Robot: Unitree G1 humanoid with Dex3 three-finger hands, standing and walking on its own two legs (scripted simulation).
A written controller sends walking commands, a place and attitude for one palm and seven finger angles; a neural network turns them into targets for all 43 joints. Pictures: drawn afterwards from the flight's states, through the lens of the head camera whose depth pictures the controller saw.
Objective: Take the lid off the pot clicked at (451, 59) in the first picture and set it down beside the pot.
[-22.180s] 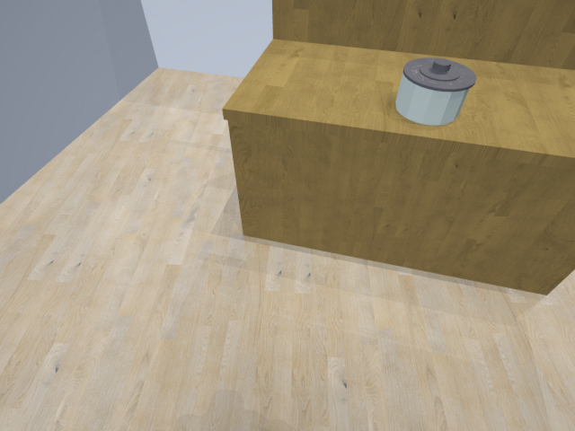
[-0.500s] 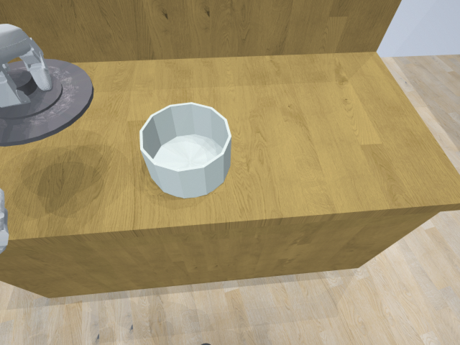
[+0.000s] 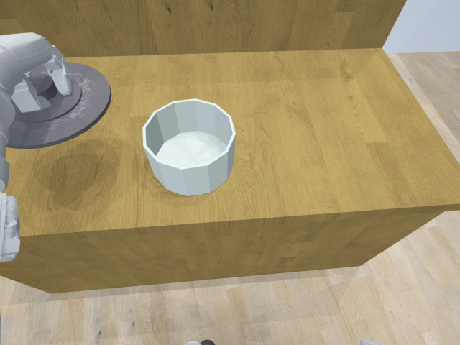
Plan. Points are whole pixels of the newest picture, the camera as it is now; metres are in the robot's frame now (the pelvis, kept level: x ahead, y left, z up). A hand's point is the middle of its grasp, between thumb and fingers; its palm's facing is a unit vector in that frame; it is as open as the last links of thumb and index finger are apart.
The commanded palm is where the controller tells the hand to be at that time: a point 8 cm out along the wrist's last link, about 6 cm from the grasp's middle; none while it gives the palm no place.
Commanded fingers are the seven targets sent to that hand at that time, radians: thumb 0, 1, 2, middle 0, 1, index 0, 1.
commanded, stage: lower the lid onto the table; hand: left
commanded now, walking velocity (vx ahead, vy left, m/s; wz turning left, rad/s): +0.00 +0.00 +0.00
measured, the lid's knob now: (39, 88) +0.50 +0.32 +0.15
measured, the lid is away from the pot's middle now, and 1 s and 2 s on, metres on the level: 0.23 0.24 0.23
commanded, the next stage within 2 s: none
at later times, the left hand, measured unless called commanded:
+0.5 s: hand (49, 106) +0.47 +0.31 +0.13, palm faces -0.39 -0.10 -0.92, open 6.6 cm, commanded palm +0.50 +0.31 +0.20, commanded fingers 0.00 0.62 1.05 -0.72 -1.01 -0.91 -1.10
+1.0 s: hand (51, 125) +0.46 +0.31 +0.10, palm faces -0.43 -0.12 -0.90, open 6.6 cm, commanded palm +0.50 +0.31 +0.16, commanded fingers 0.00 0.62 1.05 -0.72 -1.01 -0.91 -1.10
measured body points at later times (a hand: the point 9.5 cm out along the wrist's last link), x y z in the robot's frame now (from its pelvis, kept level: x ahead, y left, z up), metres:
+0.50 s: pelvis +0.00 +0.00 +0.00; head +0.09 +0.00 +0.44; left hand +0.49 +0.31 +0.18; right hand +0.04 -0.29 -0.12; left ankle +0.03 +0.07 -0.74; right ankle -0.04 -0.15 -0.74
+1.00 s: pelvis +0.00 -0.01 -0.01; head +0.09 +0.00 +0.44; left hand +0.48 +0.31 +0.15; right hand +0.04 -0.29 -0.13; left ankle +0.03 +0.07 -0.74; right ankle -0.04 -0.15 -0.74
